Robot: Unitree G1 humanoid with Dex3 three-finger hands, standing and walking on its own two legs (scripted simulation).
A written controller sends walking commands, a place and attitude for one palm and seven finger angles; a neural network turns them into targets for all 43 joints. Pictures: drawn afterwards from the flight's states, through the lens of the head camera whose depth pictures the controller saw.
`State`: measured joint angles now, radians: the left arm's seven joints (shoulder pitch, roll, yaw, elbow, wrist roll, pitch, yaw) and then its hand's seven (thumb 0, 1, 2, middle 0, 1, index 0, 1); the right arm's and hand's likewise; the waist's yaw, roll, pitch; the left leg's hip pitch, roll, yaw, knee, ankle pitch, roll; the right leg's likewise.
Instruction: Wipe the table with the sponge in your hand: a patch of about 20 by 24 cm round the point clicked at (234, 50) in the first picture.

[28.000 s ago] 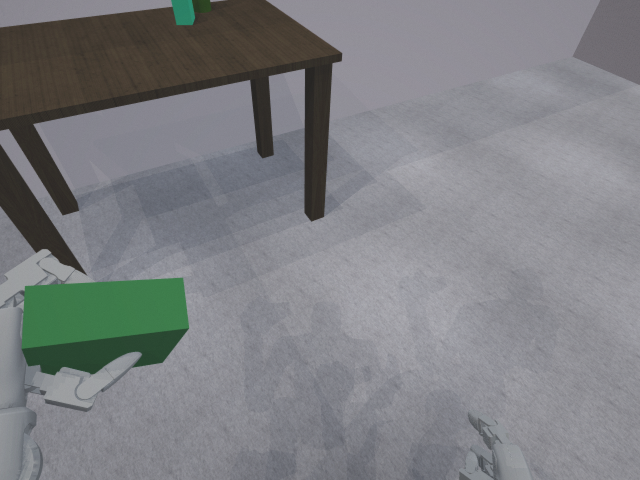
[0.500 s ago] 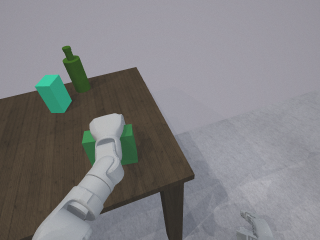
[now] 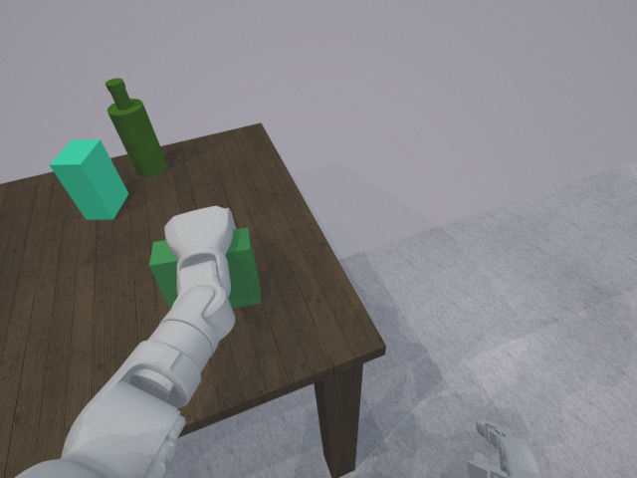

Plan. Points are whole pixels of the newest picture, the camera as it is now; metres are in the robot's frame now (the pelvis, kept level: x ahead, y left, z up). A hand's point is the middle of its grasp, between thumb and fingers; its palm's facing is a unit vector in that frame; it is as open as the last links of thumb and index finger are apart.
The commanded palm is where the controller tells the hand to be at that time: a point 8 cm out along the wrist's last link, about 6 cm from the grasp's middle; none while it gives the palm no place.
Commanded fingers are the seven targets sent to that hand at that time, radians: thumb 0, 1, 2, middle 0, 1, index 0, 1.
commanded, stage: wipe forward along the third lane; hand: left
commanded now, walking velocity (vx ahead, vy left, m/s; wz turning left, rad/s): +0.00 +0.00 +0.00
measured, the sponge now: (213, 282) +0.39 +0.19 +0.02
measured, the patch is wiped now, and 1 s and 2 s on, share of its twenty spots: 0.90 1.00 1.00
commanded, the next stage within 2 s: wipe back along the third lane in 0.56 s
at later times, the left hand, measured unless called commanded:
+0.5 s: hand (203, 234) +0.45 +0.21 +0.06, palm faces -0.08 -0.03 -1.00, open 9.3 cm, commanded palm +0.43 +0.21 +0.09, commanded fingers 0.00 0.10 1.30 -1.20 -1.60 -1.20 -1.60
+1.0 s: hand (203, 234) +0.45 +0.21 +0.06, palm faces -0.02 -0.02 -1.00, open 9.3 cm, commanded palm +0.41 +0.20 +0.09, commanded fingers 0.00 0.10 1.30 -1.20 -1.60 -1.20 -1.60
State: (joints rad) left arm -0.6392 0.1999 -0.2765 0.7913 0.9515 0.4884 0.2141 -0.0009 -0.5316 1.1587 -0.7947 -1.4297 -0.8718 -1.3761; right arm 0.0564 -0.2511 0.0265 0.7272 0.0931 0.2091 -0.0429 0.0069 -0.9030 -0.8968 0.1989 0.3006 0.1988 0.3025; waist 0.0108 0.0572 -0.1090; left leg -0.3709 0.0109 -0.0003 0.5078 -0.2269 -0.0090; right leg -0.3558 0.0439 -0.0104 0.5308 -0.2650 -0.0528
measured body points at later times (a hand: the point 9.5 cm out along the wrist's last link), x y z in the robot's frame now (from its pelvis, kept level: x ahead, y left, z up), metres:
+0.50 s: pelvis +0.01 +0.02 +0.00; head +0.04 +0.00 +0.45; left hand +0.45 +0.21 +0.11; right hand +0.12 -0.24 -0.14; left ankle +0.02 +0.13 -0.73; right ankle +0.00 -0.08 -0.73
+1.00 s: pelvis +0.02 +0.03 +0.00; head +0.04 +0.01 +0.45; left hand +0.45 +0.21 +0.11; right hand +0.12 -0.22 -0.14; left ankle +0.02 +0.13 -0.73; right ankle +0.00 -0.08 -0.73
